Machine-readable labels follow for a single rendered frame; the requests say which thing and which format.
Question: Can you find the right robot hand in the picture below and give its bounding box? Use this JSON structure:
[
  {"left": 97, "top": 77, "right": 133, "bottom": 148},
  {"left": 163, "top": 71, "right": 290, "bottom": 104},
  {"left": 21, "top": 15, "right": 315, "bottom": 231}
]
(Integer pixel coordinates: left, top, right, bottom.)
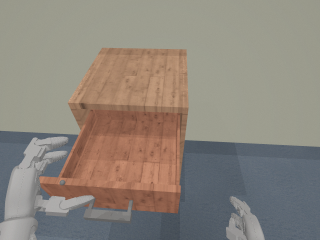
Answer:
[{"left": 226, "top": 196, "right": 265, "bottom": 240}]

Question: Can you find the handle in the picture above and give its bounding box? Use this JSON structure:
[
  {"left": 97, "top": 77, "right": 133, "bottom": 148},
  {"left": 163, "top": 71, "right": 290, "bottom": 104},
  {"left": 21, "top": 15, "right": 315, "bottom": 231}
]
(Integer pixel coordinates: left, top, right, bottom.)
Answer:
[{"left": 83, "top": 198, "right": 133, "bottom": 224}]

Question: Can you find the left robot forearm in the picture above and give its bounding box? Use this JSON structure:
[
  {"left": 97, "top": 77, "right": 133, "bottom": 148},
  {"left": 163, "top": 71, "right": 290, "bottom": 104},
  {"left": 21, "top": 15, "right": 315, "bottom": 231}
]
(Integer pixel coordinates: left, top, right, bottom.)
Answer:
[{"left": 0, "top": 216, "right": 38, "bottom": 240}]

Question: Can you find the drawer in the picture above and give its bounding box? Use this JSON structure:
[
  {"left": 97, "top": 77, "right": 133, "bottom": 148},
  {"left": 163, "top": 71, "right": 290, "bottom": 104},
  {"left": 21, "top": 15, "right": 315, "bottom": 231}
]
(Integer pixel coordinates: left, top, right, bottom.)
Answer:
[{"left": 39, "top": 109, "right": 181, "bottom": 214}]

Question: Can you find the left robot hand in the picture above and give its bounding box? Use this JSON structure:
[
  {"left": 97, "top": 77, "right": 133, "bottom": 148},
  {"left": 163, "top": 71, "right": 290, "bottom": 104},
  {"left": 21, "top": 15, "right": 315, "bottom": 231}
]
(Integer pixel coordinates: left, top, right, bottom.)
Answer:
[{"left": 4, "top": 136, "right": 95, "bottom": 220}]

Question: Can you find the cabinet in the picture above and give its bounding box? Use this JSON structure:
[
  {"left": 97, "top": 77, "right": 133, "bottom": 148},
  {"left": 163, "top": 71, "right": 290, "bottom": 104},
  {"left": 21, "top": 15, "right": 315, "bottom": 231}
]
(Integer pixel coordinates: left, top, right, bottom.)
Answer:
[{"left": 68, "top": 47, "right": 189, "bottom": 185}]

